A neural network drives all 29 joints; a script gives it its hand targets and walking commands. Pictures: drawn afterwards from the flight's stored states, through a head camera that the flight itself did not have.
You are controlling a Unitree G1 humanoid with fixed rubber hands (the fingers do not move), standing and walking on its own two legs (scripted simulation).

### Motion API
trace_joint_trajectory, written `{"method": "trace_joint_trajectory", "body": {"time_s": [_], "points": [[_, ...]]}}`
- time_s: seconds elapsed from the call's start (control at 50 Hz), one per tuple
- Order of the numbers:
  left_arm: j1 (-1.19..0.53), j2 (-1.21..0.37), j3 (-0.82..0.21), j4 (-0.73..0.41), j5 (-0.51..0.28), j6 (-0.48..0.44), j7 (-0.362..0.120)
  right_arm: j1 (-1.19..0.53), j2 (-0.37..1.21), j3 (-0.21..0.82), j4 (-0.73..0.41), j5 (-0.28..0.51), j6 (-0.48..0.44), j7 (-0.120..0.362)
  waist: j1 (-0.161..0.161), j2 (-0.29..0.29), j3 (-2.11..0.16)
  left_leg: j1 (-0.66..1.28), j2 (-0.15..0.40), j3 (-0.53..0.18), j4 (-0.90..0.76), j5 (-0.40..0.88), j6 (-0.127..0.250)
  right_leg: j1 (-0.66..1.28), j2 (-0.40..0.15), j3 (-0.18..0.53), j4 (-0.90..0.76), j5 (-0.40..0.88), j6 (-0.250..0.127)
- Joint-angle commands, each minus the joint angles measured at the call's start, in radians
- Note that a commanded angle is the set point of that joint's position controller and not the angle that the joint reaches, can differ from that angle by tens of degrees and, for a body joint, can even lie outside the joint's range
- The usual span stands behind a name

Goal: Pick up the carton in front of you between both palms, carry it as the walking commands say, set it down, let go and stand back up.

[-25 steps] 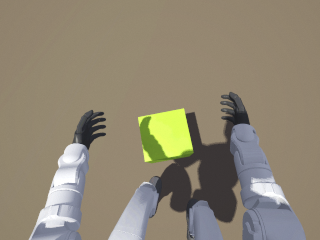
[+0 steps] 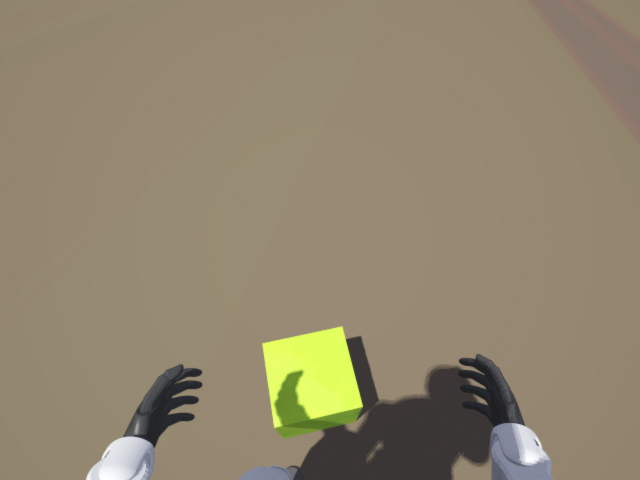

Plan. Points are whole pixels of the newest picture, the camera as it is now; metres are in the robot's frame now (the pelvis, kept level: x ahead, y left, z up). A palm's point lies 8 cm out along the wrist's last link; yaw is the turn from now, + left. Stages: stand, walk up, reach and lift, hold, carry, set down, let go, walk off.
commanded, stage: let go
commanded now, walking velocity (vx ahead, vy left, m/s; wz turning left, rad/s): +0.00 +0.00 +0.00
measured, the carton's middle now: (311, 384) +0.36 +0.07 -0.64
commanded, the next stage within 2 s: stand in 0.60 s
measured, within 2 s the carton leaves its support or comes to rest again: neither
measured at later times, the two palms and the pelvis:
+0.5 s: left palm (158, 427) +0.16 +0.22 -0.05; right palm out of the picture +0.17 -0.26 -0.06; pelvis +0.00 -0.03 +0.00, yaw +0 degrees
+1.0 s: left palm (99, 467) +0.12 +0.29 -0.10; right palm out of the picture +0.08 -0.29 -0.07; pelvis -0.01 +0.01 +0.00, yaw -2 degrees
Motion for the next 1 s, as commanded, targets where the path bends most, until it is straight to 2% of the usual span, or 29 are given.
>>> {"method": "trace_joint_trajectory", "body": {"time_s": [0.0, 0.02, 0.04, 0.06, 0.08, 0.1, 0.12, 0.14, 0.2, 0.22, 0.24, 0.3, 0.42, 0.44, 0.46, 0.48, 0.54, 0.58, 0.6, 0.62, 0.64, 0.66, 0.76, 0.78, 0.82, 0.86, 0.88, 0.92, 0.98], "points": [[0.037, 0.074, 0.038, -0.034, -0.001, -0.004, 0.009, 0.041, -0.071, 0.017, -0.125, 0.02, -0.011, 0.033, -0.037, -0.072, -0.235, 0.428, 0.006, -0.001, -0.035, 0.488, -0.041, -0.046, 0.018, -0.036, -0.13, 0.388, 0.024], [0.003, 0.129, 0.064, -0.025, 0.022, 0.0, 0.011, 0.114, -0.067, 0.023, -0.111, 0.057, -0.01, 0.042, -0.065, -0.022, -0.243, 0.417, 0.002, 0.011, -0.019, 0.486, -0.047, -0.021, 0.017, -0.018, -0.134, 0.399, 0.029], [0.038, 0.148, 0.113, -0.044, 0.024, -0.011, 0.012, 0.1, -0.096, 0.007, -0.141, 0.03, -0.011, 0.057, -0.035, -0.037, -0.278, 0.457, -0.003, 0.005, -0.05, 0.521, -0.041, -0.008, 0.023, -0.038, -0.133, 0.434, 0.035], [0.039, 0.095, 0.04, -0.016, 0.017, -0.018, 0.006, 0.143, -0.093, 0.02, -0.143, 0.041, -0.009, 0.052, -0.086, -0.004, -0.223, 0.439, 0.005, -0.003, -0.055, 0.502, -0.039, -0.026, 0.017, -0.017, -0.144, 0.453, 0.032], [0.032, 0.163, 0.109, 0.0, 0.02, -0.008, 0.006, 0.189, -0.143, -0.006, -0.115, 0.025, -0.007, 0.057, -0.077, -0.068, -0.207, 0.445, 0.0, 0.005, -0.038, 0.553, -0.033, -0.049, 0.011, -0.016, -0.146, 0.513, 0.036], [0.066, 0.107, 0.052, 0.009, 0.023, -0.002, 0.001, 0.193, -0.085, 0.031, -0.122, 0.05, 0.002, 0.06, -0.084, -0.039, -0.175, 0.424, -0.012, 0.02, -0.065, 0.495, -0.033, 0.008, 0.007, -0.019, -0.153, 0.545, 0.044], [0.032, 0.159, 0.109, 0.01, 0.053, 0.001, 0.0, 0.144, -0.122, 0.028, -0.148, 0.041, 0.008, 0.071, -0.029, -0.019, -0.195, 0.388, -0.015, 0.025, -0.074, 0.404, -0.037, 0.072, 0.0, -0.014, -0.147, 0.468, 0.035], [0.016, 0.114, 0.063, 0.015, 0.02, 0.005, -0.003, 0.131, -0.124, 0.035, -0.17, 0.052, 0.011, 0.081, -0.076, -0.09, -0.178, 0.43, -0.003, 0.019, -0.086, 0.349, -0.026, 0.032, 0.008, -0.032, -0.158, 0.402, 0.039], [0.043, 0.105, 0.047, 0.026, 0.021, 0.023, 0.0, 0.157, -0.116, 0.058, -0.195, 0.092, 0.025, 0.099, -0.055, -0.02, -0.112, 0.419, -0.002, 0.011, -0.084, 0.42, -0.029, -0.012, 0.0, -0.016, -0.173, 0.463, 0.039], [0.026, 0.143, 0.072, 0.023, 0.028, 0.033, 0.005, 0.134, -0.124, 0.04, -0.227, 0.078, 0.031, 0.101, -0.073, -0.031, -0.105, 0.448, 0.006, 0.006, -0.07, 0.329, -0.023, 0.003, -0.007, -0.009, -0.163, 0.364, 0.031], [-0.02, 0.212, 0.136, -0.103, 0.046, 0.063, 0.023, 0.156, -0.166, -0.005, -0.16, 0.051, 0.003, 0.074, -0.045, -0.069, -0.204, 0.432, -0.023, 0.029, -0.043, 0.356, -0.024, 0.061, -0.001, -0.014, -0.126, 0.516, 0.031], [0.004, 0.148, 0.071, -0.036, 0.037, 0.085, 0.044, 0.168, -0.095, 0.056, -0.164, 0.086, -0.008, 0.051, -0.085, -0.106, -0.128, 0.301, -0.041, 0.04, -0.02, 0.309, -0.02, 0.082, -0.033, 0.0, -0.081, 0.711, 0.059], [0.024, 0.157, 0.099, -0.022, 0.04, 0.132, 0.058, 0.146, -0.113, 0.081, -0.121, 0.098, 0.017, 0.061, -0.032, -0.078, -0.09, 0.268, -0.031, 0.048, -0.001, 0.18, -0.022, 0.04, -0.024, -0.002, -0.101, 0.453, 0.045], [-0.019, 0.12, 0.069, -0.052, 0.033, 0.13, 0.051, 0.121, -0.166, 0.025, -0.12, 0.076, 0.021, 0.052, -0.093, -0.081, -0.057, 0.243, -0.026, 0.059, -0.014, 0.166, -0.031, 0.055, -0.015, -0.009, -0.102, 0.456, 0.042], [-0.03, 0.186, 0.108, -0.082, 0.044, 0.13, 0.062, 0.099, -0.087, 0.078, -0.125, 0.119, 0.015, 0.065, -0.013, -0.041, -0.062, 0.259, -0.027, 0.028, -0.022, 0.212, -0.016, -0.012, -0.018, -0.022, -0.101, 0.402, 0.042], [-0.06, 0.154, 0.097, -0.095, 0.059, 0.129, 0.062, 0.143, -0.124, 0.047, -0.076, 0.09, 0.028, 0.062, -0.071, -0.005, -0.082, 0.289, -0.025, 0.055, -0.012, 0.199, -0.027, 0.026, -0.016, -0.007, -0.118, 0.417, 0.027], [-0.028, 0.193, 0.111, -0.076, 0.053, 0.156, 0.065, 0.145, -0.134, 0.025, -0.115, 0.074, 0.042, 0.063, -0.086, -0.08, -0.048, 0.331, -0.008, 0.043, -0.055, 0.092, -0.021, -0.009, -0.021, -0.037, -0.137, 0.278, 0.026], [-0.043, 0.143, 0.089, -0.08, 0.042, 0.157, 0.065, 0.194, -0.119, 0.021, -0.098, 0.056, 0.059, 0.064, -0.102, -0.046, -0.06, 0.37, -0.008, 0.045, -0.066, 0.12, -0.023, -0.025, -0.004, -0.035, -0.154, 0.243, 0.017], [-0.058, 0.239, 0.1, 0.077, 0.07, 0.074, 0.089, 0.154, -0.281, 0.008, 0.045, 0.007, 0.028, 0.042, -0.096, -0.117, -0.051, 0.217, 0.065, -0.013, -0.033, 0.021, -0.024, -0.017, -0.055, 0.058, -0.144, 0.011, 0.004], [-0.054, 0.225, 0.097, 0.081, 0.084, 0.041, 0.088, 0.117, -0.283, 0.002, 0.031, -0.001, 0.023, 0.036, -0.084, -0.142, 0.004, 0.197, 0.054, -0.014, -0.022, -0.03, -0.043, -0.083, -0.062, 0.08, -0.187, -0.086, 0.015], [-0.03, 0.243, 0.097, 0.093, 0.083, 0.015, 0.086, 0.166, -0.282, 0.01, 0.049, -0.008, 0.025, 0.029, -0.105, -0.077, 0.001, 0.17, 0.064, -0.03, -0.03, -0.089, -0.022, -0.08, -0.068, 0.091, -0.2, -0.139, 0.001], [-0.026, 0.247, 0.095, 0.108, 0.083, 0.001, 0.09, 0.165, -0.273, 0.01, 0.054, -0.002, 0.01, 0.029, -0.107, -0.092, 0.004, 0.189, 0.07, -0.065, -0.046, -0.141, -0.013, -0.08, -0.07, 0.107, -0.202, -0.214, -0.01], [-0.027, 0.234, 0.088, 0.18, 0.077, -0.037, 0.075, 0.113, -0.299, 0.007, 0.094, 0.011, -0.011, 0.041, -0.105, 0.065, -0.018, 0.108, 0.128, -0.165, -0.164, -0.322, 0.002, -0.013, -0.021, 0.049, -0.098, -0.106, -0.009], [-0.004, 0.25, 0.089, 0.203, 0.08, -0.044, 0.081, 0.094, -0.287, 0.008, 0.102, 0.017, -0.021, 0.039, -0.097, 0.024, -0.017, 0.062, 0.137, -0.172, -0.17, -0.33, 0.006, 0.014, -0.03, 0.057, -0.07, -0.069, -0.013], [0.002, 0.279, 0.096, 0.239, 0.084, -0.05, 0.088, 0.097, -0.29, 0.016, 0.125, 0.026, -0.026, 0.04, -0.077, -0.005, -0.035, 0.093, 0.128, -0.154, -0.13, -0.248, 0.009, 0.047, -0.049, 0.086, -0.108, -0.034, -0.025], [0.021, 0.262, 0.077, 0.254, 0.078, -0.063, 0.081, 0.112, -0.288, 0.018, 0.153, 0.023, -0.036, 0.035, -0.096, 0.052, -0.014, 0.13, 0.112, -0.14, -0.116, -0.152, 0.017, 0.032, -0.055, 0.101, -0.116, 0.009, -0.02], [0.026, 0.275, 0.075, 0.273, 0.07, -0.061, 0.087, 0.123, -0.288, 0.016, 0.154, 0.025, -0.033, 0.036, -0.095, -0.009, -0.028, 0.128, 0.132, -0.156, -0.121, -0.129, 0.036, 0.062, -0.053, 0.074, -0.095, 0.036, -0.02], [-0.014, 0.259, 0.074, 0.296, 0.072, -0.065, 0.082, 0.142, -0.336, 0.013, 0.185, 0.019, -0.036, 0.033, -0.107, 0.027, -0.078, 0.196, 0.117, -0.145, -0.133, -0.078, 0.018, 0.071, -0.053, 0.087, -0.103, 0.086, -0.018], [-0.005, 0.283, 0.076, 0.318, 0.068, -0.064, 0.091, 0.136, -0.339, 0.019, 0.213, 0.03, -0.026, 0.033, -0.092, -0.02, -0.117, 0.237, 0.133, -0.141, -0.106, 0.12, 0.025, 0.127, -0.051, 0.052, -0.098, 0.212, 0.001]]}}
